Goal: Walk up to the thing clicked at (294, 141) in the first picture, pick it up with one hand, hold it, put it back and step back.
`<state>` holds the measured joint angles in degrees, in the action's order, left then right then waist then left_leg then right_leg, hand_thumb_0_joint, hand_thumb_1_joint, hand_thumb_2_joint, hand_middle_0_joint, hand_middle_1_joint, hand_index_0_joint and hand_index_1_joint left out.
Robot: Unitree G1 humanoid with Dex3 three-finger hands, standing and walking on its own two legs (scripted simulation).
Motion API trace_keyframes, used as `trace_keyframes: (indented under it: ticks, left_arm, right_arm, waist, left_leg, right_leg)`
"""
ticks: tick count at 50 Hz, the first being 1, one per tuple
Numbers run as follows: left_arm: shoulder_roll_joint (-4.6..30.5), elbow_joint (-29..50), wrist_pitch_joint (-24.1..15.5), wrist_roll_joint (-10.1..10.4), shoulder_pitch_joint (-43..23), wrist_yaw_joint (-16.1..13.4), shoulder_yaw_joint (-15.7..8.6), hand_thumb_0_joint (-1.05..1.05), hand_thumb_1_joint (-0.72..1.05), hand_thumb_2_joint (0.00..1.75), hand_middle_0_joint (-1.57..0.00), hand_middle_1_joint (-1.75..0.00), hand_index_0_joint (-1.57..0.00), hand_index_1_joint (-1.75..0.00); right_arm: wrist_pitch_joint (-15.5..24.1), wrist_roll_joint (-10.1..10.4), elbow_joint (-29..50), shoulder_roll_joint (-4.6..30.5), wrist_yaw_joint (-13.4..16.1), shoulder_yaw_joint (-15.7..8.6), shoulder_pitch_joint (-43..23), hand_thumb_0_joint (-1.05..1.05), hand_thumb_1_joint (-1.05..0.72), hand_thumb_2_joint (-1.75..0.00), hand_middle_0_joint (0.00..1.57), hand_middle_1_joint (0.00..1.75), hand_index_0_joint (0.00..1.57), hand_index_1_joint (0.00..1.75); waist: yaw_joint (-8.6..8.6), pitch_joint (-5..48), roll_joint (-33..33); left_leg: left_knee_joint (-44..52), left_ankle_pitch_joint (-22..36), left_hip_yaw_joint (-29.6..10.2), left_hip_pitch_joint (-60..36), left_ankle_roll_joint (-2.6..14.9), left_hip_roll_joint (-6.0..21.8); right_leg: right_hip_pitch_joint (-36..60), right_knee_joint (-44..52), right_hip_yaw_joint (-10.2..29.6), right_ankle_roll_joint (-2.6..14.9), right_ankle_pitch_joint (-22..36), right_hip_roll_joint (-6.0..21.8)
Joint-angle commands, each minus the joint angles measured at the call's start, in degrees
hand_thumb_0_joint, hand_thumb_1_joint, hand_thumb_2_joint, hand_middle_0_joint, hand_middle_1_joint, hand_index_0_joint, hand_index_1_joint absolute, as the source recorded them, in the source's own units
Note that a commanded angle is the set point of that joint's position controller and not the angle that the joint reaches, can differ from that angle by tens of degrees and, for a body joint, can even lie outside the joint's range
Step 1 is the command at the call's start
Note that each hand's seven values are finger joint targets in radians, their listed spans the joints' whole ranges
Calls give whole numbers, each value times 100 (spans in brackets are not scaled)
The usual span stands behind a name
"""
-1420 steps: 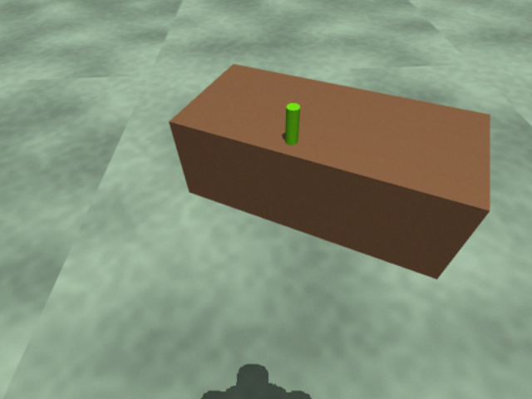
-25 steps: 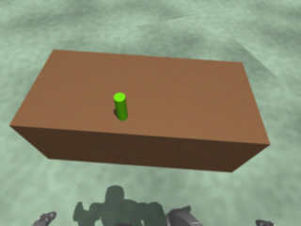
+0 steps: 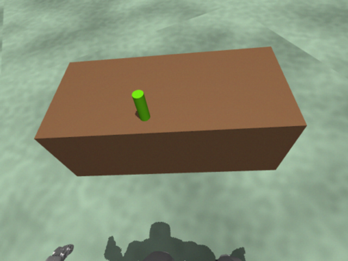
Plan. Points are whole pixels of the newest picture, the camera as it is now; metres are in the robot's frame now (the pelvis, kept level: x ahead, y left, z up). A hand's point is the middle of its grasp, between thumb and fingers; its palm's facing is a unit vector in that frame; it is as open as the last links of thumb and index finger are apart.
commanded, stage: step back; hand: left
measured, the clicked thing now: (141, 106) +0.75 +0.20 -0.24
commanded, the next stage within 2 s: stand in 2.00 s
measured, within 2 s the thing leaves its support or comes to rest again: neither
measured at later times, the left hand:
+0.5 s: hand out of the picture -0.08 +0.27 -0.16, palm faces -0.06 -0.92 -0.40, open 7.4 cm
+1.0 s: hand out of the picture -0.23 +0.29 -0.15, palm faces -0.01 -0.93 -0.36, open 7.4 cm
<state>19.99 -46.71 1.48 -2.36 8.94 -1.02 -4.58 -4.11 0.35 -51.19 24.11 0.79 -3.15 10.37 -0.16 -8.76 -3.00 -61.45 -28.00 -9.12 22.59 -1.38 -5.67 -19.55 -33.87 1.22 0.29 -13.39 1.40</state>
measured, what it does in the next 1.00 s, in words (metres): walks backwards: left foot, then right foot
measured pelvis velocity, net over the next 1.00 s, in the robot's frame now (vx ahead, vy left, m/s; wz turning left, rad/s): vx -0.32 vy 0.02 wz -0.02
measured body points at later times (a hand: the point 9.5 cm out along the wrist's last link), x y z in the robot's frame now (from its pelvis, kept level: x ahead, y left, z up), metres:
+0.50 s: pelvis -0.17 +0.00 -0.01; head -0.10 -0.01 +0.43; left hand -0.08 +0.32 -0.13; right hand -0.03 -0.31 -0.13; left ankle -0.07 +0.14 -0.73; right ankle -0.19 -0.12 -0.73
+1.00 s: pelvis -0.32 +0.02 +0.00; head -0.28 +0.04 +0.45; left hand -0.23 +0.33 -0.13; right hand -0.22 -0.29 -0.10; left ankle -0.28 +0.14 -0.73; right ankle -0.37 -0.13 -0.66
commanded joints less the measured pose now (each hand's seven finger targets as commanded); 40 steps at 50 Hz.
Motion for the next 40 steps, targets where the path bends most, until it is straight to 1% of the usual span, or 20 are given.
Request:
trace_keyframes:
  ticks: [1,4,5,6,7,8,11,18,21,22,23,24,25,26,29,35,37,38,39,40]
  left_arm:
    - [1460,503,-64,8,91,-174,-397,0,90,90,-20,-30,-20,-30]
    - [1554,589,63,141,-258,-105,-320,0,90,90,-20,-30,-20,-30]
    - [1376,662,100,154,-229,-89,-258,0,90,90,-20,-30,-20,-30]
    - [1188,713,100,194,-216,-84,-210,0,90,90,-20,-30,-20,-30]
    - [1283,738,99,201,-531,-140,-291,0,90,90,-20,-30,-20,-30]
    - [1375,705,92,119,-734,-194,-333,0,90,90,-20,-30,-20,-30]
    - [1348,321,96,245,-45,-105,-330,0,90,90,-20,-30,-20,-30]
    - [1110,344,-85,127,-17,-47,-218,0,90,90,-20,-30,-20,-30]
    - [1048,-6,-135,74,625,-45,-202,0,90,90,-20,-30,-20,-30]
    - [1205,-99,-158,33,691,-60,-247,0,90,90,-20,-30,-20,-30]
    - [1528,-63,-174,-23,627,-49,-326,0,90,90,-20,-30,-20,-30]
    - [1947,16,-163,-22,567,-16,-464,0,90,90,-20,-30,-20,-30]
    - [2453,178,-145,-49,146,-31,-530,0,90,90,-20,-30,-20,-30]
    - [2247,325,-171,-3,-178,-75,-500,0,90,90,-20,-30,-20,-30]
    - [1613,384,-153,14,-478,-86,-355,0,90,90,-20,-30,-20,-30]
    - [1508,422,3,-45,131,-144,-329,0,90,90,-20,-30,-20,-30]
    - [1539,510,100,57,-28,-125,-311,0,90,90,-20,-30,-20,-30]
    - [1445,559,156,93,-79,-98,-253,0,90,90,-20,-30,-20,-30]
    - [1201,593,184,104,107,-66,-169,0,90,90,-20,-30,-20,-30]
    - [961,610,176,136,200,-77,-122,0,90,90,-20,-30,-20,-30]
  right_arm:
    - [263,-109,551,739,90,-210,30,0,-90,-90,20,30,20,30]
    - [308,-165,199,800,65,-309,661,0,-90,-90,20,30,20,30]
    - [321,-234,231,1024,63,-396,567,0,-90,-90,20,30,20,30]
    - [317,-313,305,1518,47,-511,491,0,-90,-90,20,30,20,30]
    - [290,-304,457,1921,-22,-528,130,0,-90,-90,20,30,20,30]
    - [323,-319,526,2012,-9,-550,-55,0,-90,-90,20,30,20,30]
    - [347,-330,668,1156,49,-303,-792,0,-90,-90,20,30,20,30]
    - [265,-215,586,1149,72,-340,-3,0,-90,-90,20,30,20,30]
    - [143,-131,713,1288,40,-360,-398,0,-90,-90,20,30,20,30]
    - [121,-84,743,1165,21,-307,-478,0,-90,-90,20,30,20,30]
    - [136,-54,813,1011,12,-259,-488,0,-90,-90,20,30,20,30]
    - [153,-42,916,724,23,-179,-486,0,-90,-90,20,30,20,30]
    - [117,-90,899,859,131,-268,-665,0,-90,-90,20,30,20,30]
    - [128,-39,809,1080,127,-375,-556,0,-90,-90,20,30,20,30]
    - [157,2,591,909,86,-269,-226,0,-90,-90,20,30,20,30]
    - [324,-123,710,608,128,-150,-165,0,-90,-90,20,30,20,30]
    - [373,-179,542,628,116,-223,275,0,-90,-90,20,30,20,30]
    - [378,-206,433,728,123,-291,410,0,-90,-90,20,30,20,30]
    - [366,-282,454,1102,137,-409,285,0,-90,-90,20,30,20,30]
    - [340,-326,576,1577,118,-467,-23,0,-90,-90,20,30,20,30]
  waist:
    - [283,1285,1560]
    - [-49,1482,1350]
    - [-16,1430,830]
    - [-36,1396,-436]
    - [-190,1166,-1003]
    - [-331,899,-1160]
    - [260,680,-526]
    - [-145,1239,-725]
    - [112,1579,-780]
    - [143,1613,-614]
    - [115,1597,-21]
    - [155,1351,1261]
    - [432,1091,1984]
    - [214,725,1716]
    - [-38,784,911]
    - [295,1152,1471]
    - [85,1388,1422]
    - [67,1458,1255]
    - [171,1483,505]
    - [264,1377,-700]
  left_leg:
    - [1946,-215,424,283,51,501]
    - [3883,1470,937,-884,182,378]
    - [3889,1974,189,-1205,324,766]
    - [3991,2858,-1331,-1532,806,1924]
    - [4234,3145,-1991,-819,1630,2641]
    - [4437,3043,-2513,-68,2083,2980]
    - [3862,3511,-492,-491,1415,1934]
    - [2990,4297,-294,-2281,1527,1904]
    - [2517,3734,-36,-1743,1196,1741]
    - [2438,3231,32,-1244,976,1577]
    - [2161,2377,138,-354,695,1229]
    - [1390,488,463,827,317,346]
    - [24,-848,224,479,151,168]
    - [-557,-746,-190,91,163,405]
    - [-779,-166,5,285,178,-97]
    - [2068,-157,703,350,57,390]
    - [3815,1114,969,-403,135,416]
    - [4264,1986,838,-959,179,451]
    - [4131,2753,-313,-1653,403,1225]
    - [4081,3806,-1685,-2001,983,2322]
  right_leg:
    - [1979,344,1115,1042,2527,1303]
    - [1373,-348,827,756,2245,1013]
    - [607,-617,742,476,1390,698]
    - [-414,-1549,294,179,-160,-95]
    - [-614,-2516,382,35,-2276,-689]
    - [-401,-3396,950,-5,-2570,-628]
    - [-710,-3981,939,67,-1634,-705]
    - [-516,-866,236,-184,-1634,-224]
    - [649,1210,-223,-62,-36,-315]
    - [1066,1311,-22,41,442,-255]
    - [1470,1009,887,283,778,240]
    - [1546,1168,2193,785,825,1235]
    - [187,1462,3124,1761,1147,2303]
    - [-558,1534,3076,1764,1340,2346]
    - [80,752,1164,1241,2417,1254]
    - [1762,4,929,1001,2992,1055]
    - [1687,-663,808,803,2880,923]
    - [1185,-885,728,612,2387,786]
    - [37,-1344,596,360,1064,383]
    - [-1214,-2267,189,139,-1818,-560]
